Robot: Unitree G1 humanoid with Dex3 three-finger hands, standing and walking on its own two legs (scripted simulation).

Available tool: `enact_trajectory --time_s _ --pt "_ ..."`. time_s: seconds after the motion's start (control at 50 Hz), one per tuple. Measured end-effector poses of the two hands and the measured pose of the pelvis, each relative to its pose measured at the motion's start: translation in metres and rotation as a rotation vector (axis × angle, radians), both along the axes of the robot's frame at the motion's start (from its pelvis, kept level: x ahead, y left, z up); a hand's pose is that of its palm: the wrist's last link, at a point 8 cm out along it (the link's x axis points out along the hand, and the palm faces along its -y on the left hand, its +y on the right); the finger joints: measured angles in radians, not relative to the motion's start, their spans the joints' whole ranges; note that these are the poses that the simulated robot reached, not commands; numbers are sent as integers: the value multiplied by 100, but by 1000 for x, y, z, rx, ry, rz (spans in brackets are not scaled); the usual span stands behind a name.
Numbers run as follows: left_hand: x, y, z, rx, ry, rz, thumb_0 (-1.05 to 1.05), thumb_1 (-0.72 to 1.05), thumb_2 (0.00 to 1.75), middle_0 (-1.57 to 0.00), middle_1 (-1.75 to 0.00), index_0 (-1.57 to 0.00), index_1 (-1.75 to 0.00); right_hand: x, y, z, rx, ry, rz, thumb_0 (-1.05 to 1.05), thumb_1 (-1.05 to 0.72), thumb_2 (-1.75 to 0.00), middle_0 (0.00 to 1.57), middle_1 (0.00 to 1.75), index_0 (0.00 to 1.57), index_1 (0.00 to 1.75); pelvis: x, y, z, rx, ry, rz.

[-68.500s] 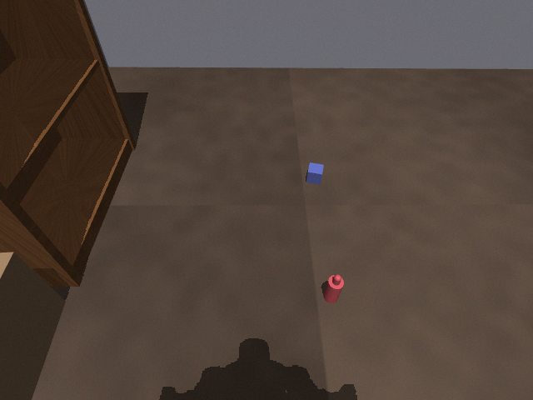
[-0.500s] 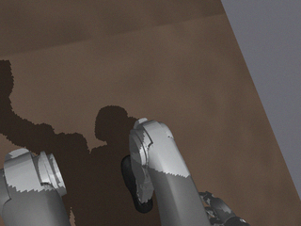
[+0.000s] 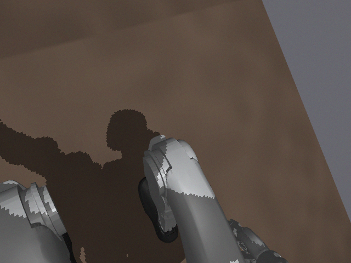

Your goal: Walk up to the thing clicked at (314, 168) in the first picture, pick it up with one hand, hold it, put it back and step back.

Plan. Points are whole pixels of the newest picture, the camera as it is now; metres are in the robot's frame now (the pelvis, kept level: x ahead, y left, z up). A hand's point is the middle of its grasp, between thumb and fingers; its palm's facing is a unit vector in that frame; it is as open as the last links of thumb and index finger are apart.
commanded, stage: rest palm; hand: left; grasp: from above
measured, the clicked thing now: out of the picture +0.48 +0.34 -0.27
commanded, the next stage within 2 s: close in 0.72 s
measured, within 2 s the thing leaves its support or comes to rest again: neither
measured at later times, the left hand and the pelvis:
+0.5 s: hand out of the picture +0.45 +0.33 -0.24, palm faces -0.48 -0.06 -0.88, open 13.9 cm; pelvis -0.01 +0.00 -0.01, yaw -1 degrees
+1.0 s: hand out of the picture +0.45 +0.32 -0.24, palm faces -0.49 -0.08 -0.86, open 13.6 cm; pelvis -0.01 +0.00 -0.01, yaw -1 degrees
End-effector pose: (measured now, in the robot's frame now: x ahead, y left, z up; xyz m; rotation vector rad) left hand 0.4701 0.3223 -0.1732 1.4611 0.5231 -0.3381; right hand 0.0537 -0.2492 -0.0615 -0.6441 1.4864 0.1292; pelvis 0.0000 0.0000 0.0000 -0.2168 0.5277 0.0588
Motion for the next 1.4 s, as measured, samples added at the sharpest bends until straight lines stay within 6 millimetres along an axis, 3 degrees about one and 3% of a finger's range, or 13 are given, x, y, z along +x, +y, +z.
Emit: enact_trajectory --time_s 0.34,0.72,1.16,1.4 --pt "-19 9 -2 -2 -64 -46 0 -51 106 -9 -95 -7 -97 17 -5 10 -44 -50 86 -1 -91 -90 20 30 20 30 -8 4 -4 -16 -42 -1" --pt "-4 -2 -12 21 -52 -15 0 -46 105 -9 -99 -9 -100 -3 8 5 9 -38 56 0 -91 -90 21 30 20 30 -6 5 -7 -19 -39 -14" --pt "-13 10 -13 -2 -33 -10 0 -42 102 -11 -100 -12 -100 14 -1 9 -20 -42 115 0 -91 -90 20 30 20 30 -7 4 -6 -23 -52 -14" --pt "-10 7 -18 -4 -58 -41 0 -32 102 -17 -102 -18 -102 10 4 11 -32 -26 117 0 -90 -89 20 30 20 30 -7 6 -7 -33 -53 -16"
